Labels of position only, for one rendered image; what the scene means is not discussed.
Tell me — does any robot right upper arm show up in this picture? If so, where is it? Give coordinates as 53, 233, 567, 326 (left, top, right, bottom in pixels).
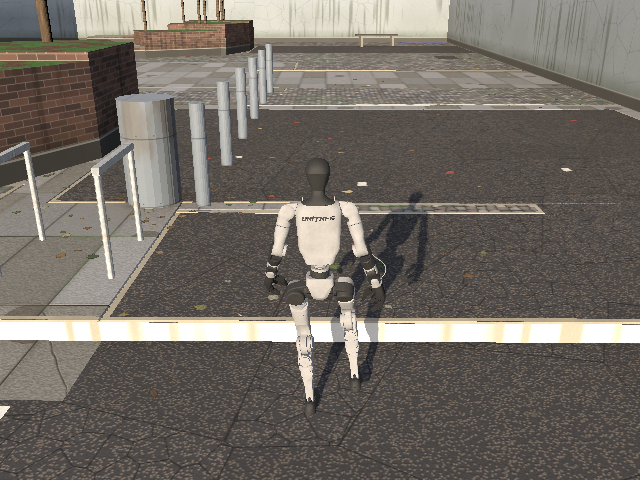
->
339, 201, 368, 257

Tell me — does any robot right hand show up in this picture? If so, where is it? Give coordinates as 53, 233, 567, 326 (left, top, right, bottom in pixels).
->
362, 284, 386, 312

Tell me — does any robot left hand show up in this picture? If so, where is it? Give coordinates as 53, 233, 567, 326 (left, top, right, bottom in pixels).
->
264, 275, 288, 295

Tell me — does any robot right forearm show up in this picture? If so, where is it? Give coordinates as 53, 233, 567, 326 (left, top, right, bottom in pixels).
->
359, 241, 382, 288

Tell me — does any robot left upper arm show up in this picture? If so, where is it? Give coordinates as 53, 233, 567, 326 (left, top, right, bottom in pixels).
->
271, 202, 298, 257

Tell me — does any right robot shin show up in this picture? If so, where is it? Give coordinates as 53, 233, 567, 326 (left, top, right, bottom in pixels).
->
344, 312, 359, 379

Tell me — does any robot right thigh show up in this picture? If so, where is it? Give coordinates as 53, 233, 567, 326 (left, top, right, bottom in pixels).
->
334, 277, 355, 330

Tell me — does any robot left forearm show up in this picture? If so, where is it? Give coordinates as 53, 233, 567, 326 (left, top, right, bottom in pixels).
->
265, 241, 282, 278

